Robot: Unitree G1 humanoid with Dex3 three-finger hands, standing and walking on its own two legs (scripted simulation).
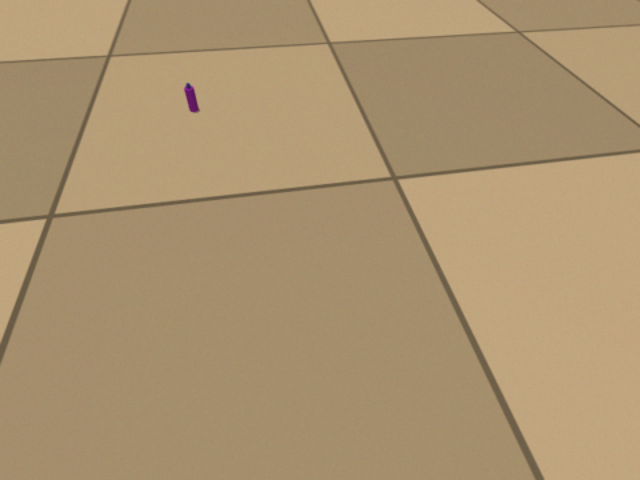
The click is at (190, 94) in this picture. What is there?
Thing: necked bottle
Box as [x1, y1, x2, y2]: [184, 83, 198, 111]
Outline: 187,83 184,89 189,108 191,111 195,111 198,109 193,87
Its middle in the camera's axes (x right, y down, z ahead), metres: -0.74 -0.80 +2.23
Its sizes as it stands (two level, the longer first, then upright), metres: 0.051 0.051 0.166
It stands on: the floor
